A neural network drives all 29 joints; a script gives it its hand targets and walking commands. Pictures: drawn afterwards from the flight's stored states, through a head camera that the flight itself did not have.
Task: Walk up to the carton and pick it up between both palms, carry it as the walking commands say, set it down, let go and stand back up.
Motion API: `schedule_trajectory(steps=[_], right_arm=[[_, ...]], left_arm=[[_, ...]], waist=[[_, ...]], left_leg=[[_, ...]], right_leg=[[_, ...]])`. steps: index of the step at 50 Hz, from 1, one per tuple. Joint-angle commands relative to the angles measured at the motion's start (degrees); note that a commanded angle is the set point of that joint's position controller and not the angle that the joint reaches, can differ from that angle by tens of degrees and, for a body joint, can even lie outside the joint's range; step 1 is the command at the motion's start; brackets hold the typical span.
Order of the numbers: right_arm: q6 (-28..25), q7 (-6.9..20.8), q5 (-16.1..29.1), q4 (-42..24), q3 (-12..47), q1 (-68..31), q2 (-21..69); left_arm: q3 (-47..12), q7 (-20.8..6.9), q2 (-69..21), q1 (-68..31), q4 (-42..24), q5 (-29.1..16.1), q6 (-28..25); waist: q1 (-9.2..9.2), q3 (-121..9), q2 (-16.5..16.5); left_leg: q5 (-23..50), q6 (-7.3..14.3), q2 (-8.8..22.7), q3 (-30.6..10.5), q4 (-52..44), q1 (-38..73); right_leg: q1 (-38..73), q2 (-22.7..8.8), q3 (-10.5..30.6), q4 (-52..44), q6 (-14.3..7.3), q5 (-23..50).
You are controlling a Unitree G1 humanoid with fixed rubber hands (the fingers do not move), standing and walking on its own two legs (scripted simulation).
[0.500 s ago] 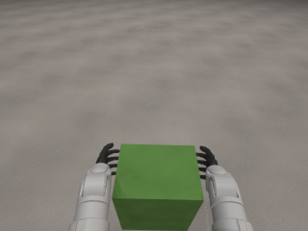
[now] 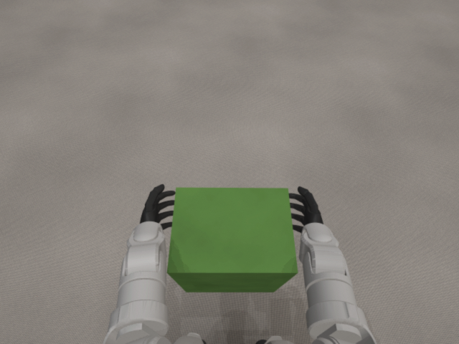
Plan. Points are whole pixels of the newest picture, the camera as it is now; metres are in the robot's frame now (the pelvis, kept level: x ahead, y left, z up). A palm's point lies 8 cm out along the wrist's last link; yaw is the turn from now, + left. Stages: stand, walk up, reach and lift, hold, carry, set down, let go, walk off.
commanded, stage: set down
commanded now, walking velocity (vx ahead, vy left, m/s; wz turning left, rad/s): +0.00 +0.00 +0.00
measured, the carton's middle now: (231, 246) +0.32 +0.03 -0.11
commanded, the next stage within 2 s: none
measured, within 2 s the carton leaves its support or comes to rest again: neither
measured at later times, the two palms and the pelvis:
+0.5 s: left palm (161, 231) +0.34 +0.18 -0.11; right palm (295, 232) +0.36 -0.12 -0.12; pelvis -0.02 +0.01 -0.06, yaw +0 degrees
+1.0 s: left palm (168, 235) +0.37 +0.18 -0.20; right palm (285, 235) +0.39 -0.11 -0.21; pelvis -0.03 +0.00 -0.14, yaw +0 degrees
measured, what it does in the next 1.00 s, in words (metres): lowers itself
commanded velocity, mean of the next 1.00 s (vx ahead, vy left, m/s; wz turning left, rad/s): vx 0.00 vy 0.00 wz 0.00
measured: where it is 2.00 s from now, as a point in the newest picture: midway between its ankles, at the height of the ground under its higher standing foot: outside the picture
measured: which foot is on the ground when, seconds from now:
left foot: down 0.00-1.00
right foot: down 0.00-1.00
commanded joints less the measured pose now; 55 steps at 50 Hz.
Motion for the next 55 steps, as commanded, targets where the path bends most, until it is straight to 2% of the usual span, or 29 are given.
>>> schedule_trajectory(steps=[1,10,25,40,55], right_arm=[[-4.68,12.87,8.83,3.11,28.70,-28.77,49.90],[-7.78,13.06,9.01,3.20,30.97,-31.09,49.60],[-8.07,12.79,8.88,5.98,31.59,-36.56,51.39],[-8.81,10.40,11.18,8.66,32.32,-43.55,51.58],[-9.85,7.46,13.22,11.32,31.58,-50.85,49.64]], left_arm=[[-29.42,-13.11,-49.52,-26.48,5.67,-9.30,-2.74],[-32.68,-12.72,-51.23,-28.34,4.87,-10.87,-5.50],[-32.92,-13.13,-51.97,-34.02,7.39,-12.29,-5.92],[-32.31,-12.60,-49.96,-41.46,10.06,-14.44,-6.95],[-31.11,-10.69,-47.59,-48.70,12.88,-17.06,-8.00]], waist=[[0.26,-27.76,0.46],[0.56,-37.29,0.55],[0.85,-46.79,-1.17],[1.44,-54.89,-1.92],[1.62,-59.23,-2.35]], left_leg=[[9.86,1.69,-5.56,3.25,-1.21,2.59],[10.19,0.45,-6.15,4.24,5.37,-4.68],[5.56,-0.26,-7.30,5.55,16.61,-19.72],[4.11,-0.48,-8.39,6.41,27.97,-31.98],[0.79,-1.27,-8.97,7.54,38.12,-42.56]], right_leg=[[9.14,4.54,-0.61,-0.70,-1.05,8.22],[-1.09,5.75,-1.79,6.46,-0.97,7.68],[-16.02,6.43,-2.43,17.86,-0.25,3.57],[-25.75,7.28,-2.84,28.29,0.65,2.33],[-33.95,8.25,-4.06,37.79,1.59,-1.17]])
